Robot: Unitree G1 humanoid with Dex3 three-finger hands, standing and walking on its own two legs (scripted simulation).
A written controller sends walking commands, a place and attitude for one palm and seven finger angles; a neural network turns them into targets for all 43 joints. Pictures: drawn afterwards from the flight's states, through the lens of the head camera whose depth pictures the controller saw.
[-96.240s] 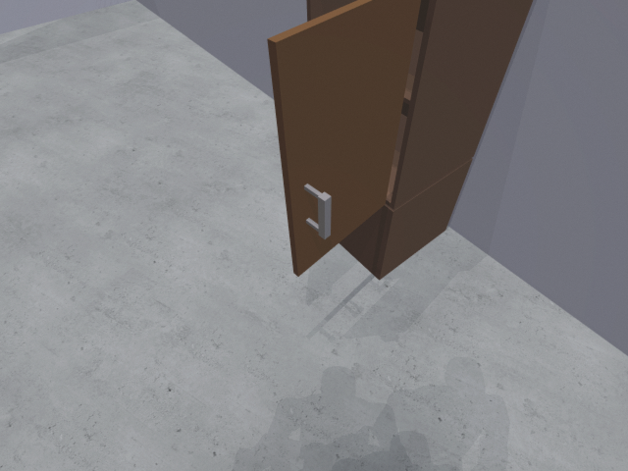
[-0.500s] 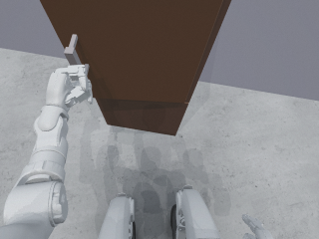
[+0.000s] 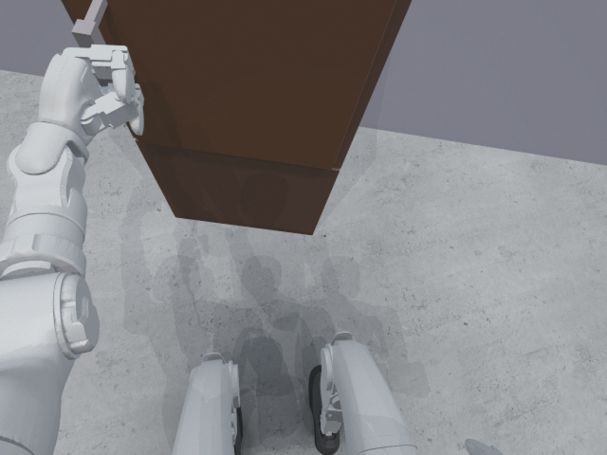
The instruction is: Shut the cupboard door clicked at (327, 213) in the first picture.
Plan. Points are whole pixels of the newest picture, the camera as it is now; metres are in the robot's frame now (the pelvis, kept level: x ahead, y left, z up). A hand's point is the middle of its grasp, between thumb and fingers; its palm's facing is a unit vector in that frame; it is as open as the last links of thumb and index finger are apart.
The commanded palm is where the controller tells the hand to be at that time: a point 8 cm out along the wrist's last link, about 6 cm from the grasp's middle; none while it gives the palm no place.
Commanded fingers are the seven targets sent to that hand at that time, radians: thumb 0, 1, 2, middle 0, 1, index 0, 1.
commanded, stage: push the door shut along its arc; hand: left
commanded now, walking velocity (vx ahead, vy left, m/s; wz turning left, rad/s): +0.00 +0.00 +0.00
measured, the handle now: (110, 57) +0.60 +0.20 +0.05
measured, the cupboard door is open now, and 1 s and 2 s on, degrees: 0 0 0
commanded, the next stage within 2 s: pull the fist back off the door in 0.36 s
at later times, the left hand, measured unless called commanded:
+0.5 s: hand (132, 102) +0.53 +0.17 +0.06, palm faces -0.25 -0.97 -0.05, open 3.3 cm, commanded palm +0.57 +0.15 +0.05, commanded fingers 0.00 0.90 0.90 -1.30 -1.50 -1.30 -1.50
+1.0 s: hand (171, 103) +0.53 +0.12 +0.05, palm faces -0.07 -1.00 -0.01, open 3.1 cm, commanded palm +0.50 +0.17 +0.05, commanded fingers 0.00 0.90 0.90 -1.30 -1.50 -1.30 -1.50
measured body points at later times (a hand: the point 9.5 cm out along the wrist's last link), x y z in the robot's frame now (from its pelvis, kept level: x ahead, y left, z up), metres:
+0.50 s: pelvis -0.03 +0.01 -0.02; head +0.15 +0.06 +0.39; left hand +0.54 +0.22 +0.06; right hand +0.00 -0.26 -0.11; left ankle +0.04 +0.11 -0.58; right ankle +0.08 -0.13 -0.58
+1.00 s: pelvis -0.01 +0.00 +0.00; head +0.16 +0.02 +0.42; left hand +0.53 +0.18 +0.05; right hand -0.01 -0.26 -0.11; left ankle +0.04 +0.11 -0.58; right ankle +0.08 -0.13 -0.58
